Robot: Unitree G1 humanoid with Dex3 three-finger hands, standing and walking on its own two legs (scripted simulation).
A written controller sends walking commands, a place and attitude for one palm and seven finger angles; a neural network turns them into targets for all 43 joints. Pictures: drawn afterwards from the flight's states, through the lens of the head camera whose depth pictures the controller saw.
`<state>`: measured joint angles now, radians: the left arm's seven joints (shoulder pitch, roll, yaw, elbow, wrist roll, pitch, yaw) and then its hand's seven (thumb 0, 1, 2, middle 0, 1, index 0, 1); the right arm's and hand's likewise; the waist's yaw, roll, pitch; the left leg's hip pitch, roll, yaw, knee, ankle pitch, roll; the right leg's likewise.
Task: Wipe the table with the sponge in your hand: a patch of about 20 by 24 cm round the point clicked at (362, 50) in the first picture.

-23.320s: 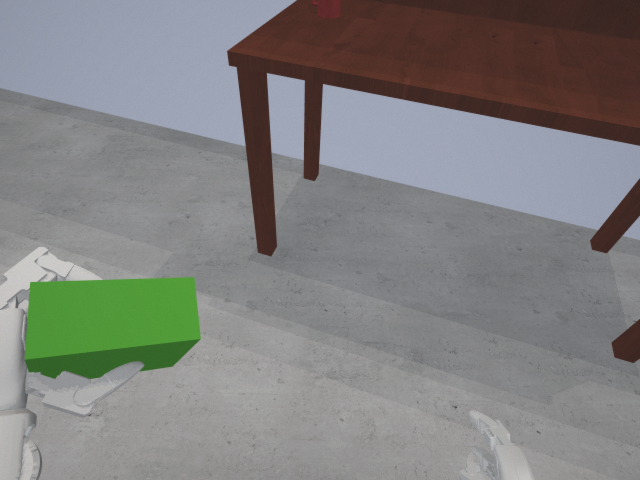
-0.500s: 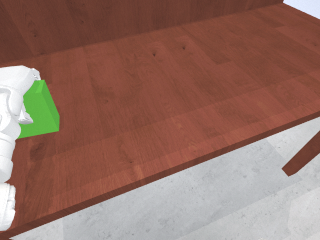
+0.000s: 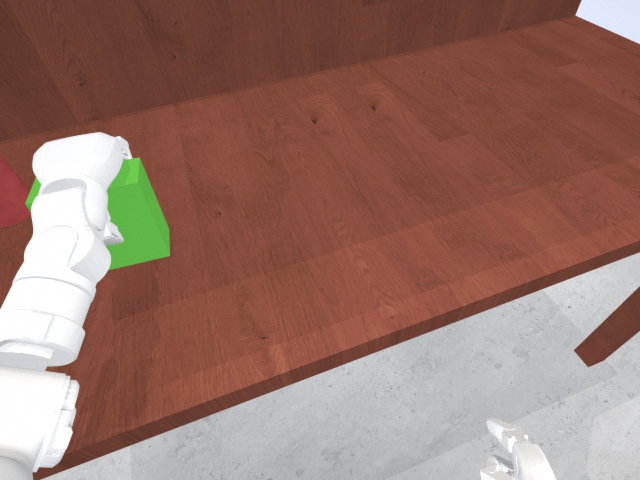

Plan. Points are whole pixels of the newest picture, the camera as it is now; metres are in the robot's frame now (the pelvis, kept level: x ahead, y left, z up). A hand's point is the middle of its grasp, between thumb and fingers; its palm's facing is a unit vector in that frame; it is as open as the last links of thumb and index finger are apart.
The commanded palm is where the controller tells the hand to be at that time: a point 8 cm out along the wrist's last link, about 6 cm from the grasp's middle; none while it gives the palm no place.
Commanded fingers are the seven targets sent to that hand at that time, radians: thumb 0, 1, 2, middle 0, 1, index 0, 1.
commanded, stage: wipe back along the middle lane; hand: left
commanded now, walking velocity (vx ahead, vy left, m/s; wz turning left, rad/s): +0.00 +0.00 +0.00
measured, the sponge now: (114, 230) +0.39 +0.32 +0.10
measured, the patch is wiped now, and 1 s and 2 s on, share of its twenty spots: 0.55 0.80 0.80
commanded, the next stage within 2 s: slide across to the third lane in 1.62 s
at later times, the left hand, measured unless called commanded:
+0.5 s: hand (112, 218) +0.36 +0.29 +0.15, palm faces +0.01 -0.01 -1.00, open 10.2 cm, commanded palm +0.32 +0.28 +0.20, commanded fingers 0.00 0.10 1.30 -1.20 -1.60 -1.20 -1.60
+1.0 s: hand (105, 255) +0.31 +0.27 +0.15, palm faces +0.09 -0.03 -1.00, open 10.2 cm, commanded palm +0.27 +0.26 +0.18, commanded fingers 0.00 0.10 1.30 -1.20 -1.60 -1.20 -1.60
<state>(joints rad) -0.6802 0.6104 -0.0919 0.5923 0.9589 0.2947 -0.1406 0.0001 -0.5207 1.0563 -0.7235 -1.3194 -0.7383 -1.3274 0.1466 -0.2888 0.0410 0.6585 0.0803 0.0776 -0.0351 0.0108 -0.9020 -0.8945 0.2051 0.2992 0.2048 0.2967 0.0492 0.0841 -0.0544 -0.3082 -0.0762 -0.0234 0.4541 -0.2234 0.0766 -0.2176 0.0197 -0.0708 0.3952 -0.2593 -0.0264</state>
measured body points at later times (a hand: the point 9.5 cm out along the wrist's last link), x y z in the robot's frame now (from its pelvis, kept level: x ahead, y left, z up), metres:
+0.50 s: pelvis -0.01 -0.01 +0.00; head -0.01 -0.05 +0.45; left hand +0.36 +0.29 +0.21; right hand +0.17 -0.26 -0.11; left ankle +0.00 +0.07 -0.74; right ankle -0.04 -0.11 -0.74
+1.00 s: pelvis -0.01 -0.01 +0.00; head -0.04 -0.06 +0.45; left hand +0.30 +0.27 +0.20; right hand +0.20 -0.24 -0.09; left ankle +0.00 +0.07 -0.74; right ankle -0.04 -0.11 -0.74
